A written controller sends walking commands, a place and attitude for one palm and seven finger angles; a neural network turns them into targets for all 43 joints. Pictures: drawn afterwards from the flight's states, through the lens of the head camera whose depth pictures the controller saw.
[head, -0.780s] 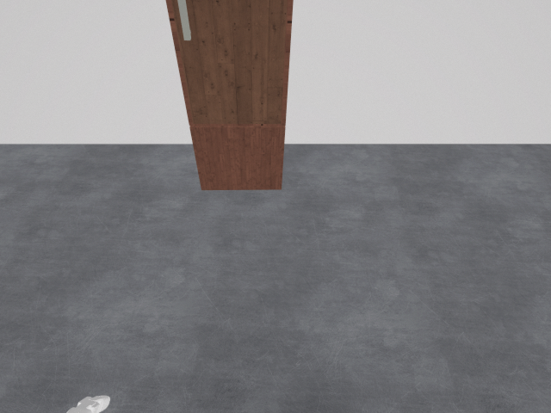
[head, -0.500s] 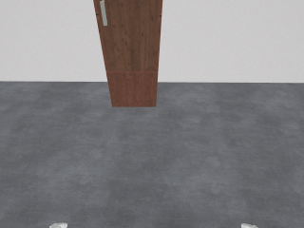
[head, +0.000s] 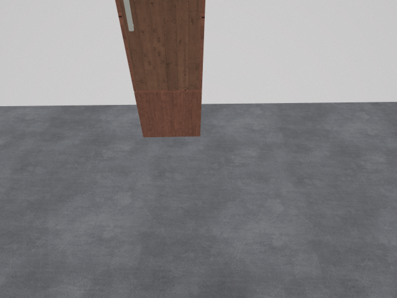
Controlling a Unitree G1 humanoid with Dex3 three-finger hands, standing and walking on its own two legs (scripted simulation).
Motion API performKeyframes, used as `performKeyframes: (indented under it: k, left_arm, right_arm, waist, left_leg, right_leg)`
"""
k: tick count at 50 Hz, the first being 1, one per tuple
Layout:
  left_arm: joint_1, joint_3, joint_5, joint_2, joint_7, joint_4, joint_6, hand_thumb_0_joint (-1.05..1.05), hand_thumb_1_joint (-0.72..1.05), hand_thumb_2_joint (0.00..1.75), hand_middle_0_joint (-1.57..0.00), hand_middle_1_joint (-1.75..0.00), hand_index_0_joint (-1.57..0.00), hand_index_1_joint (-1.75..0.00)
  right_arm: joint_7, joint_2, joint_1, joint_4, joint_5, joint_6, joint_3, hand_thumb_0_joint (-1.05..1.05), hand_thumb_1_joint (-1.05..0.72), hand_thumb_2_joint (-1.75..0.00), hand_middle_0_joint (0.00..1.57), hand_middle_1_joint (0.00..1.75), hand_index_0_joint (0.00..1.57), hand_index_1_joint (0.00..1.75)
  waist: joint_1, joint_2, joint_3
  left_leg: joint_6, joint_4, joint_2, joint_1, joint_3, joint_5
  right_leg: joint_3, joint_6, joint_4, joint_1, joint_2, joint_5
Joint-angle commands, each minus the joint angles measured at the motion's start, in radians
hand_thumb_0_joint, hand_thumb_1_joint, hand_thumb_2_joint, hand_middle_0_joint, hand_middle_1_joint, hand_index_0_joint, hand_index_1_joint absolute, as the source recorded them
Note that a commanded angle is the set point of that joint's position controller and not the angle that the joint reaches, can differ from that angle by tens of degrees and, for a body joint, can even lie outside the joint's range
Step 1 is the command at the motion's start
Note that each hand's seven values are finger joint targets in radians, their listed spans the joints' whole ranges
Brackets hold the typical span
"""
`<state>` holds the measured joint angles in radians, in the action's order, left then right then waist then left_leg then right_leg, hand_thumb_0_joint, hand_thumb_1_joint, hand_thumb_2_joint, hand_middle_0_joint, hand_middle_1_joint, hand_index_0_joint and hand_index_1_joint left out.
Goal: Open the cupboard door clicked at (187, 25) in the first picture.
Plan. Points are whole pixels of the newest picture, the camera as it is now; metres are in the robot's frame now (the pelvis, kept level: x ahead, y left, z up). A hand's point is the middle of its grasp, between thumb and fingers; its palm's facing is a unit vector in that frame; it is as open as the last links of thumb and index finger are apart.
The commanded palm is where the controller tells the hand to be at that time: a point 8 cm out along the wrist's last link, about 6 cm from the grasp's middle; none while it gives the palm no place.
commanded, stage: stand and wait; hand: left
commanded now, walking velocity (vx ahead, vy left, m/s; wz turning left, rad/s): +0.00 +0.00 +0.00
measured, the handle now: (129, 14) +1.25 +0.39 +0.08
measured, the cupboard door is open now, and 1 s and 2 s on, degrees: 0 0 0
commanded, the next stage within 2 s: look at it before walking up in 0.04 s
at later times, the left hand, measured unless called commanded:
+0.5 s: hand out of the picture +0.08 +0.24 -0.16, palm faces -0.04 -0.94 -0.33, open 7.4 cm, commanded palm none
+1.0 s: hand out of the picture +0.06 +0.22 -0.18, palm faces +0.05 -0.97 -0.24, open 7.4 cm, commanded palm none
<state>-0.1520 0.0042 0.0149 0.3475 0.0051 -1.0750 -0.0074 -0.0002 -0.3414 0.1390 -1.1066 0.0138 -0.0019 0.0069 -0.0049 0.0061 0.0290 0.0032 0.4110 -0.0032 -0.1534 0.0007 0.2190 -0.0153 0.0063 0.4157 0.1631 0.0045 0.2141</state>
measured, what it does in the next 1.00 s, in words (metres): stands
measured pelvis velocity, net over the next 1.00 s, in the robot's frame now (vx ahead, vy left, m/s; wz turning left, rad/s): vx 0.03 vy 0.01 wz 0.06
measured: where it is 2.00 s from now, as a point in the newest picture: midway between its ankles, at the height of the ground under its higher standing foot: (184, 261)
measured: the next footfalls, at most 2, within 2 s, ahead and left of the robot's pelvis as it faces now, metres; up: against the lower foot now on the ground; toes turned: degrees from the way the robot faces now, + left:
right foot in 1.56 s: +0.43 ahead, -0.05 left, +0.00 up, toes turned +2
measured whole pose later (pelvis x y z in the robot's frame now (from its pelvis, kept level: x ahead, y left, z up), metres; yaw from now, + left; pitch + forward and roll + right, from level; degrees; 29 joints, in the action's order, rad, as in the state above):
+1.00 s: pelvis +0.03 +0.01 +0.00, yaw +3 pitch -1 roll -1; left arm -0.26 -0.01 0.03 0.27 0.01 -1.06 0.00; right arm 0.01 -0.26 0.25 -1.11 0.03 0.03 0.00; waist 0.00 0.01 -0.03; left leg -0.01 0.68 -0.02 -0.27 -0.02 0.44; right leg 0.04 0.00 0.43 0.13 0.02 0.29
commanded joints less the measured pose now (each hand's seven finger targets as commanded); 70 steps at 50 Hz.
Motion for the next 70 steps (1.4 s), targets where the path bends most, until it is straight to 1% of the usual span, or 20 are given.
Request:
performKeyframes:
  k: [1, 16, 23, 38, 40, 43, 44, 46, 47, 49, 51, 52, 53, 54, 55, 56, 58, 62, 67, 70]
  left_arm:
    - [0.051, -0.037, -0.005, 0.198, -0.017, 0.061, 0.032, 0.0, 0.9, 0.9, -0.2, -0.3, -0.2, -0.3]
    - [0.058, -0.037, -0.003, 0.197, -0.017, 0.06, 0.032, 0.0, 0.9, 0.9, -0.2, -0.3, -0.2, -0.3]
    - [0.055, -0.037, -0.004, 0.198, -0.017, 0.057, 0.035, 0.0, 0.9, 0.9, -0.2, -0.3, -0.2, -0.3]
    - [0.053, -0.037, -0.003, 0.2, -0.018, 0.049, 0.035, 0.0, 0.9, 0.9, -0.2, -0.3, -0.2, -0.3]
    - [-0.021, -0.013, -0.003, 0.081, -0.022, 0.02, 0.016, 0.0, 0.9, 0.9, -0.2, -0.3, -0.2, -0.3]
    - [-0.075, -0.028, 0.007, 0.103, -0.011, 0.022, 0.001, 0.0, 0.9, 0.9, -0.2, -0.3, -0.2, -0.3]
    - [-0.095, -0.038, 0.01, 0.12, -0.009, 0.028, 0.0, 0.0, 0.9, 0.9, -0.2, -0.3, -0.2, -0.3]
    - [-0.158, -0.058, 0.01, 0.156, -0.014, 0.036, 0.004, 0.0, 0.9, 0.9, -0.2, -0.3, -0.2, -0.3]
    - [-0.171, -0.064, 0.01, 0.152, -0.016, 0.041, 0.015, 0.0, 0.9, 0.9, -0.2, -0.3, -0.2, -0.3]
    - [-0.161, -0.071, 0.012, 0.135, -0.017, 0.049, 0.035, 0.0, 0.9, 0.9, -0.2, -0.3, -0.2, -0.3]
    - [-0.114, -0.071, 0.012, 0.116, -0.014, 0.064, 0.039, 0.0, 0.9, 0.9, -0.2, -0.3, -0.2, -0.3]
    - [-0.098, -0.07, 0.008, 0.091, -0.012, 0.067, 0.036, 0.0, 0.9, 0.9, -0.2, -0.3, -0.2, -0.3]
    - [-0.096, -0.061, 0.002, 0.042, -0.008, 0.073, 0.031, 0.0, 0.9, 0.9, -0.2, -0.3, -0.2, -0.3]
    - [-0.092, -0.046, -0.006, -0.038, 0.001, 0.103, 0.027, 0.0, 0.9, 0.9, -0.2, -0.3, -0.2, -0.3]
    - [-0.037, -0.042, 0.006, -0.036, -0.004, 0.144, 0.037, 0.0, 0.9, 0.9, -0.2, -0.3, -0.2, -0.3]
    - [-0.035, -0.052, 0.012, -0.017, -0.005, 0.137, 0.041, 0.0, 0.9, 0.9, -0.2, -0.3, -0.2, -0.3]
    - [-0.029, -0.055, 0.016, -0.045, 0.007, 0.109, 0.048, 0.0, 0.9, 0.9, -0.2, -0.3, -0.2, -0.3]
    - [-0.083, -0.05, 0.013, -0.097, 0.014, 0.079, 0.044, 0.0, 0.9, 0.9, -0.2, -0.3, -0.2, -0.3]
    - [0.02, -0.051, 0.009, -0.118, 0.016, 0.115, 0.041, 0.0, 0.9, 0.9, -0.2, -0.3, -0.2, -0.3]
    - [0.118, -0.048, 0.001, -0.141, 0.019, 0.146, 0.048, 0.0, 0.9, 0.9, -0.2, -0.3, -0.2, -0.3]
  right_arm:
    - [-0.009, -0.204, -0.066, 0.069, -0.005, -0.029, -0.046, 0.0, -0.9, -0.9, 0.2, 0.3, 0.2, 0.3]
    - [-0.008, -0.201, -0.066, 0.059, -0.005, -0.029, -0.046, 0.0, -0.9, -0.9, 0.2, 0.3, 0.2, 0.3]
    - [-0.01, -0.202, -0.066, 0.058, -0.005, -0.033, -0.045, 0.0, -0.9, -0.9, 0.2, 0.3, 0.2, 0.3]
    - [-0.012, -0.205, -0.076, 0.056, -0.006, -0.032, -0.044, 0.0, -0.9, -0.9, 0.2, 0.3, 0.2, 0.3]
    - [-0.004, -0.076, -0.012, 0.03, 0.001, -0.012, -0.013, 0.0, -0.9, -0.9, 0.2, 0.3, 0.2, 0.3]
    - [0.003, -0.068, 0.016, 0.041, 0.012, 0.005, -0.018, 0.0, -0.9, -0.9, 0.2, 0.3, 0.2, 0.3]
    - [0.005, -0.06, 0.022, 0.051, 0.013, 0.008, -0.02, 0.0, -0.9, -0.9, 0.2, 0.3, 0.2, 0.3]
    - [0.006, -0.044, 0.021, 0.084, 0.011, 0.009, -0.027, 0.0, -0.9, -0.9, 0.2, 0.3, 0.2, 0.3]
    - [0.009, -0.042, 0.006, 0.1, 0.01, 0.003, -0.033, 0.0, -0.9, -0.9, 0.2, 0.3, 0.2, 0.3]
    - [0.016, -0.024, 0.033, 0.111, 0.005, -0.013, -0.039, 0.0, -0.9, -0.9, 0.2, 0.3, 0.2, 0.3]
    - [0.022, 0.012, 0.126, 0.089, 0.0, -0.022, -0.039, 0.0, -0.9, -0.9, 0.2, 0.3, 0.2, 0.3]
    - [0.02, 0.031, 0.206, 0.063, 0.0, -0.029, -0.039, 0.0, -0.9, -0.9, 0.2, 0.3, 0.2, 0.3]
    - [0.011, -0.01, 0.311, 0.03, 0.001, -0.035, -0.052, 0.0, -0.9, -0.9, 0.2, 0.3, 0.2, 0.3]
    - [-0.001, -0.107, 0.418, 0.003, 0.015, -0.043, -0.082, 0.0, -0.9, -0.9, 0.2, 0.3, 0.2, 0.3]
    - [-0.012, -0.111, 0.46, 0.002, 0.009, -0.041, -0.081, 0.0, -0.9, -0.9, 0.2, 0.3, 0.2, 0.3]
    - [-0.011, -0.085, 0.416, 0.016, 0.005, -0.038, -0.075, 0.0, -0.9, -0.9, 0.2, 0.3, 0.2, 0.3]
    - [-0.017, -0.006, 0.352, 0.03, 0.002, -0.055, -0.059, 0.0, -0.9, -0.9, 0.2, 0.3, 0.2, 0.3]
    - [-0.03, 0.049, 0.375, 0.004, -0.003, -0.086, -0.051, 0.0, -0.9, -0.9, 0.2, 0.3, 0.2, 0.3]
    - [-0.038, 0.086, 0.438, -0.038, -0.006, -0.093, -0.052, 0.0, -0.9, -0.9, 0.2, 0.3, 0.2, 0.3]
    - [-0.04, 0.101, 0.463, -0.054, 0.001, -0.09, -0.049, 0.0, -0.9, -0.9, 0.2, 0.3, 0.2, 0.3]
  waist:
    - [0.005, 0.004, -0.046]
    - [0.005, -0.006, -0.032]
    - [0.002, -0.01, -0.072]
    - [0.005, -0.008, -0.057]
    - [0.008, -0.003, -0.07]
    - [0.024, 0.06, 0.038]
    - [0.031, 0.104, 0.068]
    - [0.051, 0.204, 0.083]
    - [0.054, 0.182, 0.106]
    - [0.029, 0.122, 0.096]
    - [-0.021, 0.087, 0.072]
    - [-0.05, 0.057, 0.052]
    - [-0.084, -0.086, 0.047]
    - [-0.115, -0.373, 0.046]
    - [-0.107, -0.292, 0.086]
    - [-0.08, -0.193, 0.082]
    - [-0.056, -0.087, 0.132]
    - [-0.021, -0.076, 0.065]
    - [-0.038, -0.102, 0.098]
    - [-0.065, -0.132, 0.145]
  left_leg:
    - [-0.037, -0.084, -0.109, -0.008, 0.097, -0.075]
    - [-0.034, -0.099, -0.115, -0.003, 0.094, -0.062]
    - [-0.033, -0.092, -0.118, 0.024, 0.088, -0.121]
    - [-0.031, -0.101, -0.121, 0.037, 0.086, -0.143]
    - [-0.016, -0.076, -0.103, 0.012, 0.07, -0.018]
    - [-0.024, -0.018, -0.053, -0.151, 0.064, 0.287]
    - [-0.022, 0.044, -0.026, -0.217, 0.044, 0.313]
    - [-0.016, 0.255, -0.011, -0.315, -0.03, 0.274]
    - [-0.018, 0.329, -0.035, -0.344, -0.018, 0.264]
    - [-0.024, 0.322, -0.066, -0.337, -0.015, 0.25]
    - [-0.024, 0.171, -0.054, -0.153, -0.065, 0.185]
    - [-0.025, 0.073, -0.027, -0.015, -0.083, 0.117]
    - [-0.041, -0.031, -0.068, 0.098, 0.034, 0.178]
    - [-0.125, -0.216, -0.3, 0.181, 0.417, 0.36]
    - [-0.187, -0.286, -0.373, 0.173, 0.56, 0.323]
    - [-0.218, -0.267, -0.382, 0.144, 0.53, 0.332]
    - [-0.204, -0.274, -0.321, 0.068, 0.425, 0.235]
    - [-0.189, -0.224, -0.242, 0.136, 0.206, -0.214]
    - [-0.176, -0.225, -0.214, 0.201, 0.124, -0.365]
    - [-0.16, -0.217, -0.195, 0.154, 0.085, -0.43]
  right_leg:
    - [-0.102, -0.038, -0.085, 0.006, 0.112, -0.057]
    - [-0.107, -0.036, -0.096, 0.021, 0.107, -0.046]
    - [-0.106, -0.037, -0.086, -0.008, 0.111, -0.12]
    - [-0.101, -0.036, -0.092, -0.014, 0.112, -0.151]
    - [-0.084, -0.015, -0.088, -0.028, 0.11, 0.024]
    - [-0.147, -0.038, -0.138, 0.018, 0.129, 0.382]
    - [-0.187, -0.059, -0.169, 0.013, 0.16, 0.453]
    - [-0.318, -0.127, -0.271, -0.018, 0.289, 0.565]
    - [-0.351, -0.162, -0.286, -0.013, 0.33, 0.519]
    - [-0.284, -0.183, -0.239, -0.036, 0.342, 0.347]
    - [-0.126, -0.143, -0.149, 0.061, 0.291, 0.271]
    - [-0.049, -0.106, -0.068, 0.137, 0.236, 0.269]
    - [0.045, -0.06, 0.126, 0.241, 0.148, 0.253]
    - [0.17, 0.008, 0.46, 0.452, 0.019, 0.323]
    - [0.077, 0.0, 0.603, 0.556, 0.021, 0.361]
    - [0.03, -0.017, 0.667, 0.559, 0.076, 0.31]
    - [0.011, -0.009, 0.719, 0.558, 0.118, 0.174]
    - [0.053, 0.026, 0.678, 0.512, 0.123, 0.058]
    - [0.096, 0.037, 0.541, 0.571, 0.119, -0.013]
    - [0.138, 0.022, 0.346, 0.484, 0.094, -0.041]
